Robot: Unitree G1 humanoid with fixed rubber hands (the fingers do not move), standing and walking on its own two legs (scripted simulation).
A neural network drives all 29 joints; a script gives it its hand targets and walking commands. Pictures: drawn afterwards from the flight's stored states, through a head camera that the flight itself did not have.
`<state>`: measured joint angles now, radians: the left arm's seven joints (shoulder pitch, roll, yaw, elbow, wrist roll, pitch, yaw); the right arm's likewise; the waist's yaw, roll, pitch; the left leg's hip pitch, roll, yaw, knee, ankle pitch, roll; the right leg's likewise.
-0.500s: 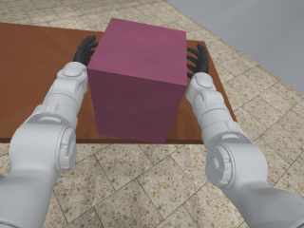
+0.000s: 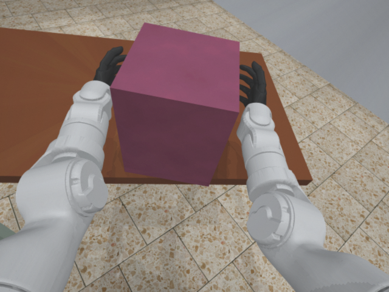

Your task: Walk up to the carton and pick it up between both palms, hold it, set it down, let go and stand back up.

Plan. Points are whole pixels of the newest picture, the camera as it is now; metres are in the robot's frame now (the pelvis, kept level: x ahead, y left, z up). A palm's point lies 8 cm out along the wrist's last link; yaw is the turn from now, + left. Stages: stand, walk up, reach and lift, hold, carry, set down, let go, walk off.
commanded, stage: reach and lift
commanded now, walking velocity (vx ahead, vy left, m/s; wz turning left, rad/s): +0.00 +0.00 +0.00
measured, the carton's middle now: (178, 110) +0.47 +0.00 +0.09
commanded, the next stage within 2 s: none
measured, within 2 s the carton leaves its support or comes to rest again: leaves its support in 0.94 s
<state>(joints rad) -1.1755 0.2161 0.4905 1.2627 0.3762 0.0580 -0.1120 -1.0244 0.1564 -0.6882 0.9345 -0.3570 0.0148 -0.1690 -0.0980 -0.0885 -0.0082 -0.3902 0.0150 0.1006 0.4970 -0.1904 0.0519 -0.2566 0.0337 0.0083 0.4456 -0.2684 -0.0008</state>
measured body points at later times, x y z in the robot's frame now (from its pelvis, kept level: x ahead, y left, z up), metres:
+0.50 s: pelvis +0.00 +0.00 +0.00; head +0.04 +0.04 +0.45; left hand +0.49 +0.15 +0.14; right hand +0.44 -0.14 +0.15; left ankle +0.04 +0.08 -0.74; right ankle -0.03 -0.12 -0.74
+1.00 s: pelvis -0.01 +0.00 +0.00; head +0.02 +0.05 +0.45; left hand +0.47 +0.14 +0.15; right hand +0.42 -0.15 +0.15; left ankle +0.04 +0.08 -0.74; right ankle -0.03 -0.12 -0.74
